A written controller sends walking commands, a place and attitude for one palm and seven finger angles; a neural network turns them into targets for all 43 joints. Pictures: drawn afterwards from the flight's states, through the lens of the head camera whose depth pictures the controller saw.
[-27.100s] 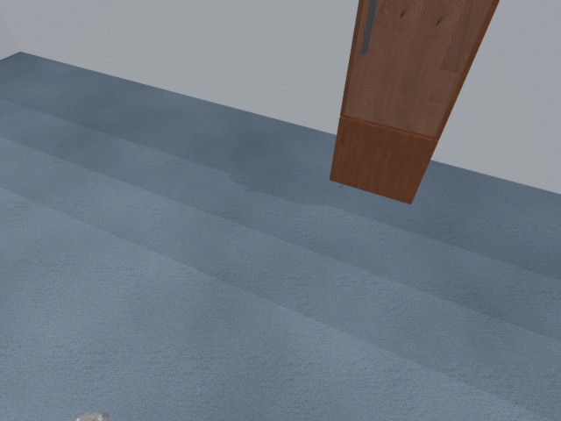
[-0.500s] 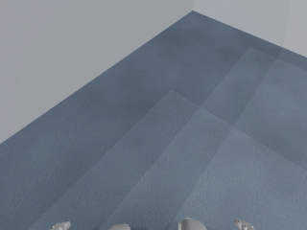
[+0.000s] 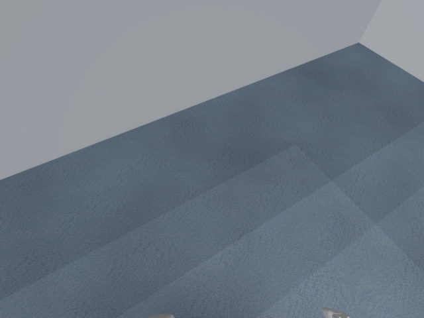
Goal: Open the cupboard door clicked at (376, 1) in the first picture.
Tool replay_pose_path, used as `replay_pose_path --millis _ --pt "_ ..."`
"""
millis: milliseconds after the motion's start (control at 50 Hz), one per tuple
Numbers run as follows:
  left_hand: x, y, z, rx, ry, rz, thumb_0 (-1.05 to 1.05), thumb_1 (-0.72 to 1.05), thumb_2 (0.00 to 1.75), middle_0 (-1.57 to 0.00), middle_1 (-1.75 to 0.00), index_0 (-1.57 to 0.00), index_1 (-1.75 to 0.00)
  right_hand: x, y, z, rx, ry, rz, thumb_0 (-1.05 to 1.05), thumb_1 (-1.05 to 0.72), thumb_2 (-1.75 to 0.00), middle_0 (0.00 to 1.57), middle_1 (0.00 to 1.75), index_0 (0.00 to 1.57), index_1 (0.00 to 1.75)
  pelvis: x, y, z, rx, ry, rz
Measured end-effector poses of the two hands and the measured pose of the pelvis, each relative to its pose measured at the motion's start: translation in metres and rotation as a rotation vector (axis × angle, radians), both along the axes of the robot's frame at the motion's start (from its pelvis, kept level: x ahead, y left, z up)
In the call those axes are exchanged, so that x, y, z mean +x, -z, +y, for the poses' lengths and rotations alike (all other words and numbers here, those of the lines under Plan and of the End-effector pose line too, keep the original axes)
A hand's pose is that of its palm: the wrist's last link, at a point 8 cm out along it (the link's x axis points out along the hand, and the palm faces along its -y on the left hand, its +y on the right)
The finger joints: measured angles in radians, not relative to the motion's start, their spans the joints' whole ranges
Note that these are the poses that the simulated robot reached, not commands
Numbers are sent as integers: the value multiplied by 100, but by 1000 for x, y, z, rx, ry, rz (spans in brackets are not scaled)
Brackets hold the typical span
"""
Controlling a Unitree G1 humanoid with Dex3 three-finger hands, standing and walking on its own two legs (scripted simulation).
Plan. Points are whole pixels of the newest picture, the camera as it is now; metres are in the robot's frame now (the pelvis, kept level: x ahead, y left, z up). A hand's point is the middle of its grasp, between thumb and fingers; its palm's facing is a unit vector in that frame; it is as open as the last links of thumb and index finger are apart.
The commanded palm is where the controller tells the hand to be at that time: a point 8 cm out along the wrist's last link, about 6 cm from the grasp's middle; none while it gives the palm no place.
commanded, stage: turn to face it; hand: left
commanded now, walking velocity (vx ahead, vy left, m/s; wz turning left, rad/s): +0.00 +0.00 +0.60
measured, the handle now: out of the picture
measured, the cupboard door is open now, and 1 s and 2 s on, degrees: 42 42 42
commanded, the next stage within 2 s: take the last steps up to it in 1.98 s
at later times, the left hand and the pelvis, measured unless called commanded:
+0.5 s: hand out of the picture +0.03 +0.17 -0.13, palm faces +0.27 -0.92 -0.29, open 7.4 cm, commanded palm none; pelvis +0.00 -0.05 +0.02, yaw +17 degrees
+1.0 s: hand out of the picture -0.05 +0.20 -0.14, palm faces +0.56 -0.77 -0.29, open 7.4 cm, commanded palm none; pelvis -0.01 -0.04 +0.01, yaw +34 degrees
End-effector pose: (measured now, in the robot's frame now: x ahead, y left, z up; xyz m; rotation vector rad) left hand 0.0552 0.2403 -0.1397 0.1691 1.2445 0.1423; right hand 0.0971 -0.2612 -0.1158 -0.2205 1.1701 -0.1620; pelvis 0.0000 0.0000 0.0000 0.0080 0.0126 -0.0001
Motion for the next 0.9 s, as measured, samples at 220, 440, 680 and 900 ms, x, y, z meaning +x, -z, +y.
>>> replay_pose_path --millis 220,440,680,900 --pt "-6 -21 29 72 -118 -29 1 91 90 -19 -30 -19 -30 9 -6 10 -10 -112 29 0 -91 -90 20 30 20 30 -5 -12 -8 -13 -106 1" --pt "-24 -40 -13 123 -206 -102 1 91 90 -20 -30 -20 -30 25 16 -23 35 -185 98 0 -91 -90 20 30 20 30 -4 -10 -44 12 -256 -9" --pt "-110 -9 -34 4 -421 -3 1 90 90 -20 -30 -20 -30 92 -6 29 0 -418 21 0 -91 -90 20 29 19 30 -6 -8 -33 19 -428 -11" --pt "-149 -15 -2 57 -568 13 1 91 90 -20 -30 -19 -30 101 -12 64 -22 -560 -9 0 -91 -90 20 30 20 30 -15 -11 -28 -13 -540 -10"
